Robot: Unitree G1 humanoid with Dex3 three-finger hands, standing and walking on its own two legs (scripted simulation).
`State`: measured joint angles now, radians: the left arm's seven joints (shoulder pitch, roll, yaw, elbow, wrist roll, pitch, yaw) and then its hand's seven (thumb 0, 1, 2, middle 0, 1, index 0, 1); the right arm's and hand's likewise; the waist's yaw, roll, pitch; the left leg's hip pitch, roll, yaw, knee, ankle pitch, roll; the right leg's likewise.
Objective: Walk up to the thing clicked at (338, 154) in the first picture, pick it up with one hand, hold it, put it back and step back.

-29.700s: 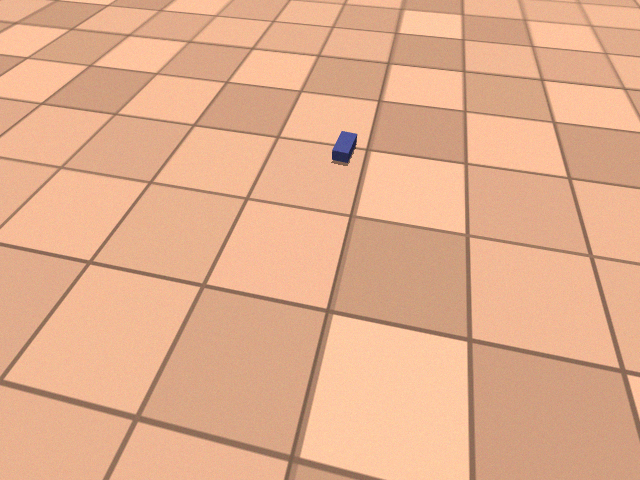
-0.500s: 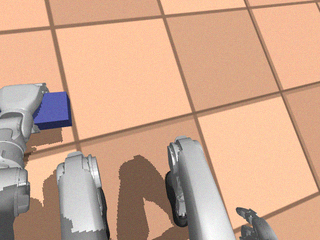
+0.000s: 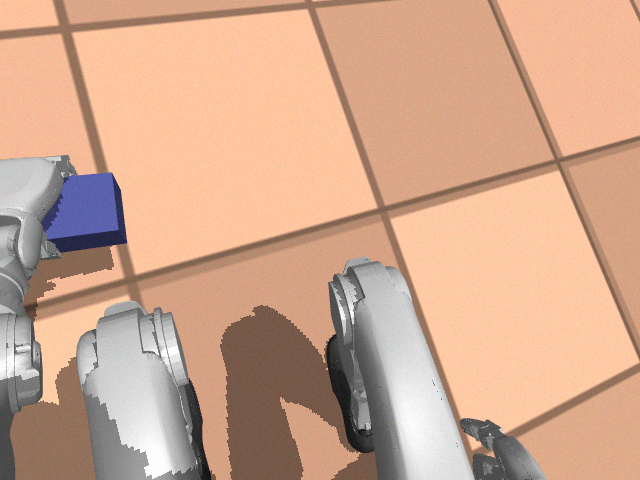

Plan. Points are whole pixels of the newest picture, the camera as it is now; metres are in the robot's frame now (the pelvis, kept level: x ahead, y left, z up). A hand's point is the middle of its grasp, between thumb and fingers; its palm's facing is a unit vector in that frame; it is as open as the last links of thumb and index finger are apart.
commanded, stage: lower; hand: left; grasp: from above
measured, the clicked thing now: (48, 217) +0.46 +0.28 -0.20
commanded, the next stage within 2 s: rest in 0.30 s
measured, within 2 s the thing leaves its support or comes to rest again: rests again in 1.76 s
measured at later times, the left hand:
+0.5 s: hand (59, 226) +0.45 +0.28 -0.23, palm faces -0.46 -0.06 -0.88, open 11.0 cm
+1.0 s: hand (70, 224) +0.46 +0.28 -0.27, palm faces -0.46 -0.10 -0.88, open 11.0 cm
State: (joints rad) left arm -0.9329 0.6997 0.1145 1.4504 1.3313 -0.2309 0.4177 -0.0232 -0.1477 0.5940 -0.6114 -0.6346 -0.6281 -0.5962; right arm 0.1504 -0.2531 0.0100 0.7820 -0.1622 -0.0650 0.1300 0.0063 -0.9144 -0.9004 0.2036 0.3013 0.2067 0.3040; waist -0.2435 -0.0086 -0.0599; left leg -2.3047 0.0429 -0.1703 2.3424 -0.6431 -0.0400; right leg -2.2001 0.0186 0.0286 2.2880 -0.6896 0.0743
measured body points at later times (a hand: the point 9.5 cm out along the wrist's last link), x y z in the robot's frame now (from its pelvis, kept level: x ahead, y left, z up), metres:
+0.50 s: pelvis +0.01 +0.00 -0.03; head +0.26 +0.08 +0.33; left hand +0.47 +0.28 -0.18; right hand +0.05 -0.28 -0.13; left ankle +0.08 +0.14 -0.31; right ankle +0.10 -0.15 -0.31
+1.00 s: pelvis +0.01 +0.00 -0.05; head +0.27 +0.09 +0.30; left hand +0.48 +0.28 -0.22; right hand +0.05 -0.28 -0.14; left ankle +0.08 +0.14 -0.31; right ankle +0.10 -0.15 -0.31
